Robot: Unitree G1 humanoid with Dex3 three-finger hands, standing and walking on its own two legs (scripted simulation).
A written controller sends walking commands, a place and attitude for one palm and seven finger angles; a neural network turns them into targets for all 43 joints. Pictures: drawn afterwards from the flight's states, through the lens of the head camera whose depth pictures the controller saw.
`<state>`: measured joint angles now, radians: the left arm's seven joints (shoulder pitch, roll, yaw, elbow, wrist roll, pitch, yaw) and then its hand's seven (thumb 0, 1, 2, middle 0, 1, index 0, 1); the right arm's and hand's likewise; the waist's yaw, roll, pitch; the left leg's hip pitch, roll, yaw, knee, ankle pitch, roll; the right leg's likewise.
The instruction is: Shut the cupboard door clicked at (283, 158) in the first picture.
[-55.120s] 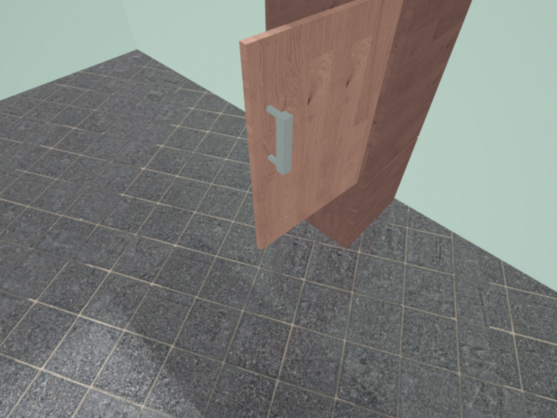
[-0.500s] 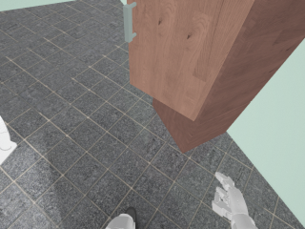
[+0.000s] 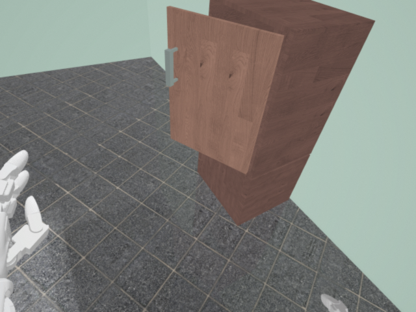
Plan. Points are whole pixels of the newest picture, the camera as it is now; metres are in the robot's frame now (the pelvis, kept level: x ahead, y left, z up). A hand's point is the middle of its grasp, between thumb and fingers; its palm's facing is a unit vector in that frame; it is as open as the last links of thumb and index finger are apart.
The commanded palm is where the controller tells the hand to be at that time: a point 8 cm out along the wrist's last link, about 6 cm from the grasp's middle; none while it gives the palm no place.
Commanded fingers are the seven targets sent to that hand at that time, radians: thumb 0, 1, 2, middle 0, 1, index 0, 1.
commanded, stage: stop stepping back and stand still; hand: left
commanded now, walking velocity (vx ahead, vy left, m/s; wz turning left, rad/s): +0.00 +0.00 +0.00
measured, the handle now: (172, 66) +0.96 +0.19 +0.05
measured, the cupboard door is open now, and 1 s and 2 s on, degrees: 28 28 28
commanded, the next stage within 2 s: let the arm hang, fingers relaxed in 0.90 s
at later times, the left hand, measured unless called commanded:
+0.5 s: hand out of the picture +0.10 +0.30 +0.16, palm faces +0.52 -0.77 -0.37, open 7.4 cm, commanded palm +0.05 +0.33 +0.18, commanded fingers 0.00 0.90 0.90 -0.20 -0.30 -0.20 -0.30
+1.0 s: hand out of the picture +0.07 +0.34 +0.16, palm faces +0.60 -0.71 -0.37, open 7.4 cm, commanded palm none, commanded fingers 0.00 0.90 0.90 -0.20 -0.30 -0.20 -0.30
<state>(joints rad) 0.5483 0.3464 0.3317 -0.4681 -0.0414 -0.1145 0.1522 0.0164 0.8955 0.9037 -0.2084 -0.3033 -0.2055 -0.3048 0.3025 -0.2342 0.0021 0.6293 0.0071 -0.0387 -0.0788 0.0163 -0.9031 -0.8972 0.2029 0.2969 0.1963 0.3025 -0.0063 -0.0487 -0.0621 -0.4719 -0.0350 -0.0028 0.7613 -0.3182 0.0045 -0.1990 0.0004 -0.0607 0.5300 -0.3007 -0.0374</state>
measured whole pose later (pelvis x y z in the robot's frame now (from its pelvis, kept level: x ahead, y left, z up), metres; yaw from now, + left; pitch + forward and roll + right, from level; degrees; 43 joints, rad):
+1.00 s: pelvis -0.10 +0.04 +0.00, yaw +6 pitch -3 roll -2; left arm 0.48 0.37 0.41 -0.39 -0.01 -0.19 0.18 0.01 0.89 0.90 -0.22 -0.30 -0.21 -0.31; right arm 0.29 -0.20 0.01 0.67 0.00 -0.09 -0.10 0.02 -0.90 -0.90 0.20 0.30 0.20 0.30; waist 0.01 0.00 -0.02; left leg -0.36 -0.01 0.01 0.56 -0.18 0.05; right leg -0.28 0.03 0.01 0.62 -0.33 0.02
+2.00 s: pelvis -0.18 +0.05 +0.01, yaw +5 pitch -2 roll +1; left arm 0.09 0.29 0.02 1.02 0.01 0.00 0.00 0.00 0.91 0.90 -0.20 -0.30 -0.20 -0.30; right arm 0.21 -0.27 0.00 1.06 -0.02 -0.01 0.00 0.01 -0.90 -0.90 0.21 0.30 0.20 0.30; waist -0.01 0.01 0.03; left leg -0.13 -0.04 -0.02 0.43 -0.27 0.02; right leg -0.26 0.00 0.07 0.44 -0.15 0.02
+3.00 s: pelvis -0.15 +0.04 +0.01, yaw +8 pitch -1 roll +0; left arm 0.09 0.30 0.02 1.07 0.00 0.00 0.02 0.00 0.91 0.90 -0.20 -0.30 -0.20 -0.30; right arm 0.17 -0.31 -0.01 1.09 -0.01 0.02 -0.01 0.01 -0.90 -0.90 0.20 0.30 0.20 0.30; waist -0.02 0.00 0.05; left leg -0.09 -0.02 -0.07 0.39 -0.28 0.00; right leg -0.21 0.01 0.03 0.41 -0.18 0.00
